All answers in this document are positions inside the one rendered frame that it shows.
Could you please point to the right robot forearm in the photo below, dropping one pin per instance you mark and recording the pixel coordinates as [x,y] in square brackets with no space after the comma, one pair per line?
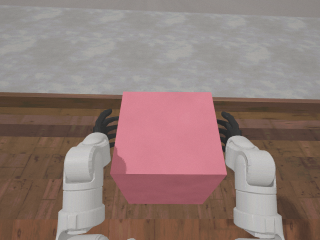
[255,184]

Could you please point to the left robot forearm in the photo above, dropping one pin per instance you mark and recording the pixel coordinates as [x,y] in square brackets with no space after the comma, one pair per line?
[83,178]

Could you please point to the robot left hand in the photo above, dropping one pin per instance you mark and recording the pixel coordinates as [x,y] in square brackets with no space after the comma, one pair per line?
[101,125]

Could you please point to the carton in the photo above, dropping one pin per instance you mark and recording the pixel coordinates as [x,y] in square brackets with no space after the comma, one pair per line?
[167,148]

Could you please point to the robot right hand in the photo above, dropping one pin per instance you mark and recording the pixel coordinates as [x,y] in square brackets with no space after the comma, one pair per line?
[232,128]

